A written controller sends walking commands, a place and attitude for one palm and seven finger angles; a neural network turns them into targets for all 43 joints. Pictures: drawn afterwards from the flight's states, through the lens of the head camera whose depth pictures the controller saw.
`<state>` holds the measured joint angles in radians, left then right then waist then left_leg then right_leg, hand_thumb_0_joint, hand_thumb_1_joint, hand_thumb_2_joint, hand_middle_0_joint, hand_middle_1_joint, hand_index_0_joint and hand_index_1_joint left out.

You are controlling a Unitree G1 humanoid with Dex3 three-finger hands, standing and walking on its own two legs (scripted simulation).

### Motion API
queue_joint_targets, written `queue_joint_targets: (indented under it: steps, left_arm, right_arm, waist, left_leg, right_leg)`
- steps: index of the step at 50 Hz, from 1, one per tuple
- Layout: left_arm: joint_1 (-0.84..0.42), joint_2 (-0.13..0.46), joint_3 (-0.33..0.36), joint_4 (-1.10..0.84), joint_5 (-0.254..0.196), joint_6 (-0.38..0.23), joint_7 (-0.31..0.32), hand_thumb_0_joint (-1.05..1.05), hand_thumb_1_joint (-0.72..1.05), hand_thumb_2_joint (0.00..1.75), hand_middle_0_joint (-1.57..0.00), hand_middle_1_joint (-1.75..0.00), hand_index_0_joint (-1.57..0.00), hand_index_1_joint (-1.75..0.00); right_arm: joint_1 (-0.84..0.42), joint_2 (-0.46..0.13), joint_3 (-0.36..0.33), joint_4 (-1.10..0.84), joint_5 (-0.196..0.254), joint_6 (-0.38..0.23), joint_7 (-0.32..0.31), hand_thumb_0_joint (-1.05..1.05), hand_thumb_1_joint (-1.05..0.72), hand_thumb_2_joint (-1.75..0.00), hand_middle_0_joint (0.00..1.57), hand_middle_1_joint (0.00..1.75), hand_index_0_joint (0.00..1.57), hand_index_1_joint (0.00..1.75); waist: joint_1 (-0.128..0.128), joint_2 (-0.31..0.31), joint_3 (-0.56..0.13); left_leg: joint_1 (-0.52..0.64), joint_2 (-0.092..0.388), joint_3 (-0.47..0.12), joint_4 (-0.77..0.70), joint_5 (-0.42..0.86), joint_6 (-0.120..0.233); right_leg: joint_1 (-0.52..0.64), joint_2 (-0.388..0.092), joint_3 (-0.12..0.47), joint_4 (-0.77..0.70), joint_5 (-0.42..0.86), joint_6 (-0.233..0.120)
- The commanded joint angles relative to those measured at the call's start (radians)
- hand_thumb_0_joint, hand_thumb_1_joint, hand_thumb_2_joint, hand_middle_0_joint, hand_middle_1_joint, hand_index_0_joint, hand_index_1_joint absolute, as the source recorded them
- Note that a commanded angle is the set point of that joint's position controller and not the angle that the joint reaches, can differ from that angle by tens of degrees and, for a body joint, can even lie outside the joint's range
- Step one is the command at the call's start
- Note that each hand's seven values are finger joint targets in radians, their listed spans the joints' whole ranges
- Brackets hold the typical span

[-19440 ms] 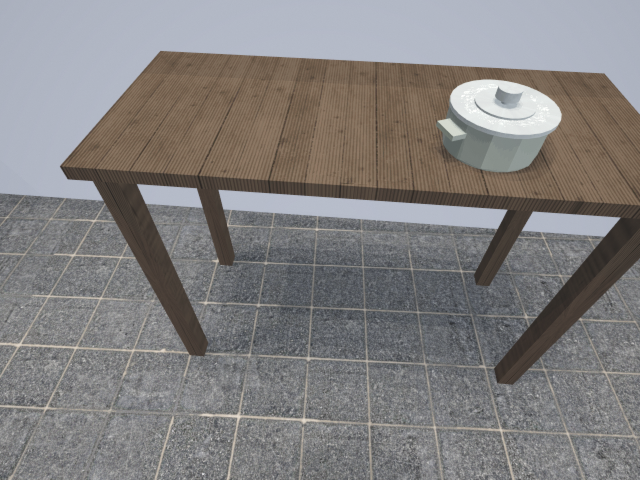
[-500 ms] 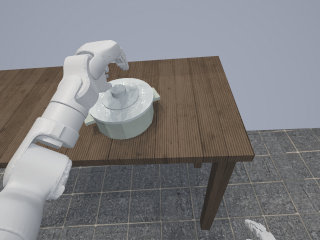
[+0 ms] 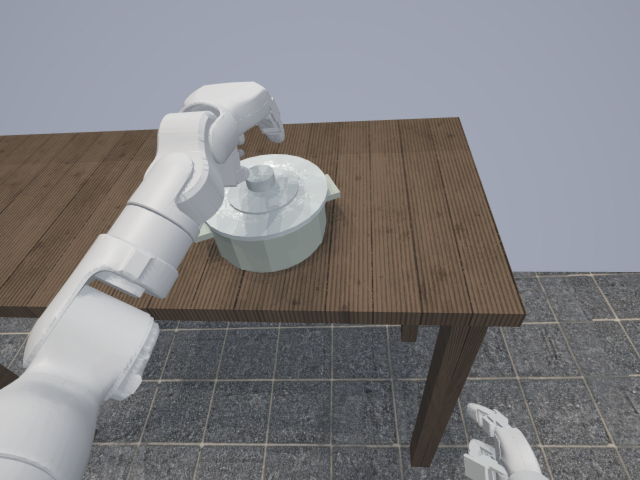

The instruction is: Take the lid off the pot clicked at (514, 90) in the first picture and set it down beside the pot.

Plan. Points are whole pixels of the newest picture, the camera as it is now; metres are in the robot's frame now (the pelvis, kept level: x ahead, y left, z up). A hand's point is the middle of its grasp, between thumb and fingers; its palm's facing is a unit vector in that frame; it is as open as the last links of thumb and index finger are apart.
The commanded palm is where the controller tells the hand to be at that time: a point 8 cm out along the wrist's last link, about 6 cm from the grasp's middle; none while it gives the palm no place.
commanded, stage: move the open hand above the knob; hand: left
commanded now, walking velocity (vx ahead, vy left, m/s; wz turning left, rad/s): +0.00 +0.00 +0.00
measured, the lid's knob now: (260, 178) +0.48 +0.10 +0.15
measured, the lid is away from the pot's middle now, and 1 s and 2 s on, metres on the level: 0.00 0.00 0.00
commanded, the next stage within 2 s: lower the open fingers around the knob in 0.08 s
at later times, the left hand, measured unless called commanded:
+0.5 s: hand (242, 167) +0.44 +0.11 +0.20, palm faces -0.25 -0.08 -0.96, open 9.9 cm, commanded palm +0.42 +0.12 +0.26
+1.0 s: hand (238, 181) +0.45 +0.13 +0.17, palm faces -0.29 -0.09 -0.95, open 10.0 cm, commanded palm +0.43 +0.13 +0.23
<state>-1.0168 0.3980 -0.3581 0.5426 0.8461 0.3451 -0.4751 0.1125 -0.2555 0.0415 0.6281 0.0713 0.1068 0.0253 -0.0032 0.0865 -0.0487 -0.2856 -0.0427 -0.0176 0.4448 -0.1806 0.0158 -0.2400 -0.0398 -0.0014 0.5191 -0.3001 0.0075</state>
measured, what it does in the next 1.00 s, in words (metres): stands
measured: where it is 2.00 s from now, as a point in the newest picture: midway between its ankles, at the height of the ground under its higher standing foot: outside the picture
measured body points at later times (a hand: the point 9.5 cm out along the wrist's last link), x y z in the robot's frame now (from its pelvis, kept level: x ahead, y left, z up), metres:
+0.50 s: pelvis +0.00 -0.01 +0.00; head +0.00 -0.05 +0.45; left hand +0.45 +0.11 +0.25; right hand +0.14 -0.26 -0.12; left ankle +0.03 +0.11 -0.74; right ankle -0.02 -0.12 -0.74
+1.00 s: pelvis +0.01 +0.00 +0.00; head +0.01 -0.04 +0.45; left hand +0.46 +0.13 +0.23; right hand +0.16 -0.24 -0.12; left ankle +0.03 +0.11 -0.74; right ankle -0.02 -0.12 -0.74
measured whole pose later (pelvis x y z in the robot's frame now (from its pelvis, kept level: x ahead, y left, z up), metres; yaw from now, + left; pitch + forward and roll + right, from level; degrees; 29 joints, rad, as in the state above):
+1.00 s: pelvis +0.01 +0.00 +0.00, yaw -1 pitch +2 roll +1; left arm -0.94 0.41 -0.30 0.64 0.84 0.33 -0.45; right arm 0.17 -0.27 0.03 0.63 0.07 0.11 0.01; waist -0.04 0.07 -0.05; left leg -0.30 -0.03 -0.01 0.46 -0.20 0.02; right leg -0.24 -0.03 0.01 0.51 -0.30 0.01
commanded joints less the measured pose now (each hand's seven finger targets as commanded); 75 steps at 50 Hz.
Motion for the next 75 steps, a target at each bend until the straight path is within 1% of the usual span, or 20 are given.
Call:
queue_joint_targets:
  steps: [1, 8, 9, 13, 15, 19, 23, 24, 28, 34, 36, 44, 50, 55, 63, 64, 68, 69, 73, 75]
  left_arm:
    - [-0.556, 0.227, 0.155, -0.09, 0.036, 0.003, 0.054, 0.0, -0.36, 1.64, -0.87, -0.08, -0.87, -0.08]
    - [-0.523, 0.208, 0.138, -0.128, 0.013, -0.019, 0.04, 0.0, -0.36, 1.64, -0.87, -0.08, -0.87, -0.08]
    - [-0.535, 0.25, 0.171, -0.108, 0.034, -0.017, 0.04, 0.0, -0.36, 1.64, -0.87, -0.08, -0.87, -0.08]
    - [-0.47, 0.191, 0.135, -0.104, -0.016, -0.014, 0.02, 0.0, -0.36, 1.64, -0.87, -0.08, -0.87, -0.08]
    - [-0.492, 0.242, 0.167, -0.087, 0.005, -0.012, 0.02, 0.0, -0.36, 1.64, -0.87, -0.08, -0.87, -0.08]
    - [-0.534, 0.283, 0.192, -0.137, 0.011, -0.024, 0.03, 0.0, -0.36, 1.64, -0.87, -0.08, -0.87, -0.08]
    - [-0.459, 0.241, 0.17, -0.076, -0.005, -0.018, 0.029, 0.0, -0.36, 1.64, -0.87, -0.08, -0.87, -0.08]
    - [-0.466, 0.285, 0.201, -0.05, 0.016, -0.018, 0.033, 0.0, -0.36, 1.64, -0.87, -0.08, -0.87, -0.08]
    - [-0.501, 0.195, 0.123, -0.141, -0.006, -0.028, 0.029, 0.0, -0.36, 1.64, -0.87, -0.08, -0.87, -0.08]
    - [-0.476, 0.233, 0.163, -0.109, 0.011, -0.017, 0.033, 0.0, -0.36, 1.64, -0.87, -0.08, -0.87, -0.08]
    - [-0.464, 0.197, 0.135, -0.062, 0.011, -0.013, 0.034, 0.0, -0.36, 1.64, -0.87, -0.08, -0.87, -0.08]
    - [-0.409, 0.249, 0.185, -0.051, 0.018, -0.027, 0.052, 0.0, -0.36, 1.64, -0.87, -0.08, -0.87, -0.08]
    - [-0.427, 0.19, 0.134, -0.068, 0.009, -0.021, 0.05, 0.0, -0.36, 1.64, -0.87, -0.08, -0.87, -0.08]
    - [-0.452, 0.152, 0.106, -0.128, 0.011, -0.016, 0.058, 0.0, -0.36, 1.64, -0.87, -0.08, -0.87, -0.08]
    - [-0.434, 0.145, 0.116, -0.155, -0.012, -0.014, 0.07, 0.0, -0.36, 1.64, -0.87, -0.08, -0.87, -0.08]
    - [-0.431, 0.206, 0.165, -0.148, 0.009, -0.015, 0.075, 0.0, -0.36, 1.64, -0.87, -0.08, -0.87, -0.08]
    - [-0.398, 0.173, 0.141, -0.124, -0.005, -0.014, 0.079, 0.0, -0.36, 1.64, -0.87, -0.08, -0.87, -0.08]
    - [-0.402, 0.17, 0.134, -0.085, 0.009, -0.01, 0.081, 0.0, -0.19, 1.21, -0.73, -0.26, -0.73, -0.26]
    - [-0.457, 0.201, 0.152, -0.15, -0.002, -0.02, 0.087, 0.0, -0.15, 1.2, -0.68, -0.45, -0.68, -0.45]
    - [-0.445, 0.196, 0.149, -0.102, 0.012, -0.013, 0.085, 0.0, -0.13, 1.19, -0.66, -0.51, -0.66, -0.51]
  right_arm:
    - [-0.101, -0.1, -0.032, -0.13, 0.001, -0.038, -0.01, 0.0, -0.9, -0.9, 0.2, 0.3, 0.2, 0.3]
    - [-0.102, -0.107, -0.041, -0.157, 0.001, -0.043, -0.015, 0.0, -0.9, -0.9, 0.2, 0.3, 0.2, 0.3]
    - [-0.091, -0.102, -0.039, -0.147, -0.001, -0.049, -0.018, 0.0, -0.9, -0.9, 0.2, 0.3, 0.2, 0.3]
    - [-0.081, -0.113, -0.048, -0.153, 0.004, -0.049, -0.015, 0.0, -0.9, -0.9, 0.2, 0.3, 0.2, 0.3]
    - [-0.08, -0.115, -0.042, -0.144, 0.003, -0.049, -0.019, 0.0, -0.9, -0.9, 0.2, 0.3, 0.2, 0.3]
    - [-0.07, -0.114, -0.045, -0.143, 0.001, -0.061, -0.023, 0.0, -0.9, -0.9, 0.2, 0.3, 0.2, 0.3]
    - [-0.055, -0.124, -0.054, -0.14, 0.003, -0.057, -0.023, 0.0, -0.9, -0.9, 0.2, 0.3, 0.2, 0.3]
    - [-0.052, -0.12, -0.047, -0.133, 0.002, -0.058, -0.026, 0.0, -0.9, -0.9, 0.2, 0.3, 0.2, 0.3]
    - [-0.064, -0.116, -0.055, -0.153, 0.004, -0.064, -0.021, 0.0, -0.9, -0.9, 0.2, 0.3, 0.2, 0.3]
    - [-0.05, -0.116, -0.052, -0.135, 0.003, -0.055, -0.015, 0.0, -0.9, -0.9, 0.2, 0.3, 0.2, 0.3]
    - [-0.048, -0.114, -0.049, -0.128, 0.004, -0.051, -0.018, 0.0, -0.9, -0.9, 0.2, 0.3, 0.2, 0.3]
    - [-0.045, -0.118, -0.047, -0.139, 0.0, -0.044, -0.02, 0.0, -0.9, -0.9, 0.2, 0.3, 0.2, 0.3]
    - [-0.045, -0.117, -0.051, -0.137, 0.003, -0.033, -0.018, 0.0, -0.9, -0.9, 0.2, 0.3, 0.2, 0.3]
    - [-0.041, -0.11, -0.056, -0.136, 0.002, -0.034, -0.009, 0.0, -0.9, -0.9, 0.2, 0.3, 0.2, 0.3]
    - [-0.05, -0.116, -0.06, -0.139, -0.001, -0.036, -0.004, 0.0, -0.9, -0.9, 0.2, 0.3, 0.2, 0.3]
    - [-0.05, -0.112, -0.056, -0.132, -0.001, -0.038, -0.003, 0.0, -0.9, -0.9, 0.2, 0.3, 0.2, 0.3]
    - [-0.06, -0.115, -0.056, -0.136, 0.001, -0.03, -0.002, 0.0, -0.9, -0.9, 0.2, 0.3, 0.2, 0.3]
    - [-0.063, -0.106, -0.048, -0.129, 0.002, -0.029, -0.005, 0.0, -0.9, -0.9, 0.2, 0.3, 0.2, 0.3]
    - [-0.074, -0.113, -0.053, -0.139, -0.002, -0.032, -0.013, 0.0, -0.9, -0.9, 0.2, 0.3, 0.2, 0.3]
    - [-0.066, -0.105, -0.05, -0.128, -0.002, -0.033, -0.015, 0.0, -0.9, -0.9, 0.2, 0.3, 0.2, 0.3]
  waist:
    - [-0.008, -0.162, -0.309]
    - [-0.013, -0.143, -0.341]
    - [-0.008, -0.162, -0.349]
    - [-0.018, -0.145, -0.308]
    - [-0.015, -0.181, -0.288]
    - [-0.014, -0.135, -0.338]
    - [-0.021, -0.138, -0.309]
    - [-0.014, -0.168, -0.31]
    - [-0.032, -0.096, -0.357]
    - [-0.026, -0.132, -0.344]
    - [-0.034, -0.155, -0.302]
    - [-0.021, -0.153, -0.358]
    - [-0.039, -0.147, -0.312]
    - [-0.042, -0.092, -0.35]
    - [-0.033, -0.098, -0.368]
    - [-0.021, -0.128, -0.391]
    - [-0.025, -0.13, -0.335]
    - [-0.024, -0.151, -0.31]
    - [-0.023, -0.113, -0.361]
    - [-0.025, -0.151, -0.343]
  left_leg:
    - [0.186, -0.022, 0.019, -0.031, 0.152, 0.042]
    - [0.193, -0.027, 0.023, -0.023, 0.164, 0.051]
    - [0.196, -0.027, 0.025, -0.023, 0.161, 0.052]
    - [0.192, -0.029, 0.027, -0.021, 0.159, 0.055]
    - [0.176, -0.028, 0.03, -0.028, 0.134, 0.056]
    - [0.201, -0.031, 0.023, -0.024, 0.15, 0.057]
    - [0.19, -0.029, 0.026, -0.018, 0.149, 0.06]
    - [0.175, -0.029, 0.027, -0.022, 0.133, 0.057]
    - [0.228, -0.03, 0.02, -0.005, 0.197, 0.062]
    - [0.218, -0.027, 0.016, -0.005, 0.208, 0.055]
    - [0.198, -0.029, 0.018, -0.007, 0.183, 0.057]
    - [0.19, -0.028, 0.022, 0.005, 0.219, 0.055]
    - [0.196, -0.024, 0.021, 0.005, 0.21, 0.056]
    - [0.251, -0.018, 0.001, 0.01, 0.264, 0.051]
    - [0.251, -0.019, -0.002, 0.008, 0.274, 0.052]
    - [0.245, -0.018, 0.0, 0.007, 0.278, 0.049]
    - [0.212, -0.019, 0.007, 0.0, 0.241, 0.05]
    - [0.2, -0.02, 0.015, -0.004, 0.214, 0.048]
    - [0.218, -0.022, 0.012, -0.005, 0.196, 0.053]
    - [0.212, -0.022, 0.016, -0.002, 0.201, 0.054]
  right_leg:
    - [0.023, 0.053, -0.036, -0.07, 0.28, -0.044]
    - [0.056, 0.048, -0.029, -0.075, 0.318, -0.041]
    - [0.06, 0.048, -0.024, -0.073, 0.317, -0.038]
    - [0.041, 0.049, -0.032, -0.083, 0.328, -0.038]
    - [0.039, 0.051, -0.027, -0.086, 0.308, -0.033]
    - [0.06, 0.052, -0.023, -0.077, 0.32, -0.036]
    - [0.046, 0.054, -0.026, -0.087, 0.324, -0.036]
    - [0.051, 0.053, -0.023, -0.082, 0.311, -0.033]
    - [0.042, 0.056, -0.027, -0.074, 0.359, -0.04]
    - [0.039, 0.059, -0.031, -0.067, 0.369, -0.04]
    - [0.017, 0.061, -0.035, -0.073, 0.352, -0.038]
    - [0.063, 0.057, -0.028, -0.058, 0.398, -0.037]
    - [0.019, 0.063, -0.038, -0.068, 0.378, -0.039]
    - [-0.001, 0.07, -0.048, -0.059, 0.369, -0.048]
    - [0.02, 0.066, -0.048, -0.061, 0.384, -0.051]
    - [0.049, 0.066, -0.042, -0.053, 0.397, -0.048]
    - [0.035, 0.064, -0.046, -0.063, 0.378, -0.048]
    - [0.023, 0.065, -0.044, -0.064, 0.359, -0.044]
    - [0.049, 0.06, -0.035, -0.066, 0.357, -0.046]
    - [0.042, 0.062, -0.034, -0.066, 0.368, -0.042]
